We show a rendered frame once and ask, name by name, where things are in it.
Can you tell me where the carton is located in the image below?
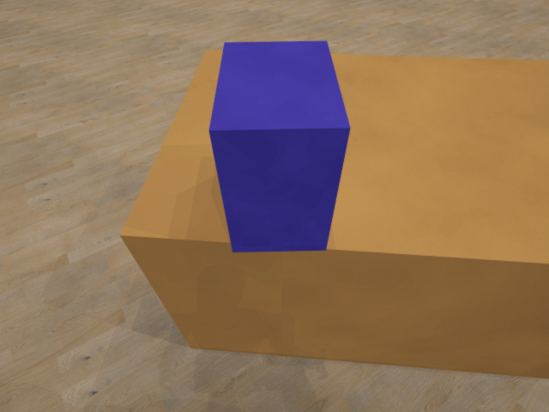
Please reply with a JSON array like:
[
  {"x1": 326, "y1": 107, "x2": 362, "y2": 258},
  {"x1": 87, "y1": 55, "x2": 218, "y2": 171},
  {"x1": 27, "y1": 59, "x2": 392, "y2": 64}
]
[{"x1": 209, "y1": 41, "x2": 350, "y2": 252}]

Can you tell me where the pedestal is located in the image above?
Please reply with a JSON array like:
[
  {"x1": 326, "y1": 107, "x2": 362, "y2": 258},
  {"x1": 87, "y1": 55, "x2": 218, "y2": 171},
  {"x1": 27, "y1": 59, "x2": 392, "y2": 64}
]
[{"x1": 120, "y1": 50, "x2": 549, "y2": 379}]

